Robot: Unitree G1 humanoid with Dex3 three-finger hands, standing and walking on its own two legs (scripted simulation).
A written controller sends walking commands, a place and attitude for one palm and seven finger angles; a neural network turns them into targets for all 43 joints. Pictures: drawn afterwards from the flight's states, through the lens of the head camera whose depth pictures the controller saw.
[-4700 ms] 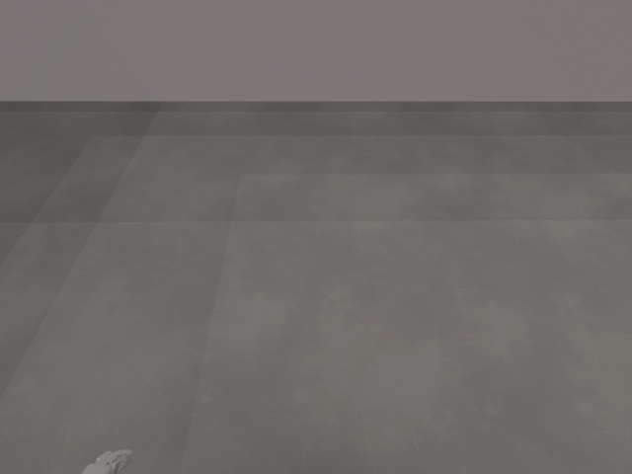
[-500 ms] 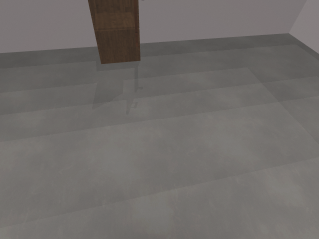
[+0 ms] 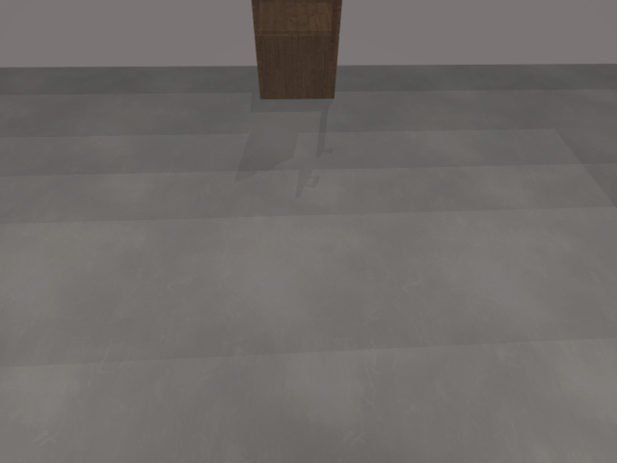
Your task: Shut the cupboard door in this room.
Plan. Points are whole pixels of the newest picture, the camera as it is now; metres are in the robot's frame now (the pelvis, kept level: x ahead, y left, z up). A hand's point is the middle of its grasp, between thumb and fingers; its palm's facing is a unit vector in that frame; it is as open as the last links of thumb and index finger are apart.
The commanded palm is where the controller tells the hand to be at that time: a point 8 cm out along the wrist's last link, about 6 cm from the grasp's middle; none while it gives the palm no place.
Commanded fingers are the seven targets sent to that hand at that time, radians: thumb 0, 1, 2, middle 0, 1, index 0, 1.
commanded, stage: turn or walk to find it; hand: left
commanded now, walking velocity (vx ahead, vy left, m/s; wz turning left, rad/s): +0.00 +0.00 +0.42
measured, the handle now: out of the picture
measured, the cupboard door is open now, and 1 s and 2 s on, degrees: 82 82 82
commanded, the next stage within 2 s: stand and wait in 0.62 s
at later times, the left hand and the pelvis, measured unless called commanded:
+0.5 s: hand out of the picture +0.04 +0.24 -0.15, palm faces +0.18 -0.95 -0.26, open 7.4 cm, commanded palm none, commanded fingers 0.00 0.90 0.90 -0.20 -0.30 -0.20 -0.30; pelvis -0.03 +0.02 +0.01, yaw +10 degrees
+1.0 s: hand out of the picture -0.10 +0.17 -0.17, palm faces +0.38 -0.90 -0.22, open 7.4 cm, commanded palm none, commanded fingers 0.00 0.90 0.90 -0.20 -0.30 -0.20 -0.30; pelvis -0.04 -0.01 +0.00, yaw +20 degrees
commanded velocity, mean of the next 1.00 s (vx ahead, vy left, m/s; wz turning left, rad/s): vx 0.00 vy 0.00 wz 0.29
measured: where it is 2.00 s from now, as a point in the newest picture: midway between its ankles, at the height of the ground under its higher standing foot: outside the picture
